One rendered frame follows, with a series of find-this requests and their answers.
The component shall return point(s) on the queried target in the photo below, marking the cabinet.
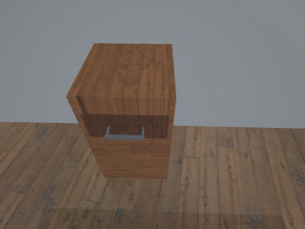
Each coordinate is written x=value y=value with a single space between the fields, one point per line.
x=127 y=79

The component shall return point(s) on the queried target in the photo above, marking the handle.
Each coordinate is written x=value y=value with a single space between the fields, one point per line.
x=125 y=137

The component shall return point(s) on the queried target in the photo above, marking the drawer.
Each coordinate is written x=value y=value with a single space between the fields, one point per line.
x=155 y=126

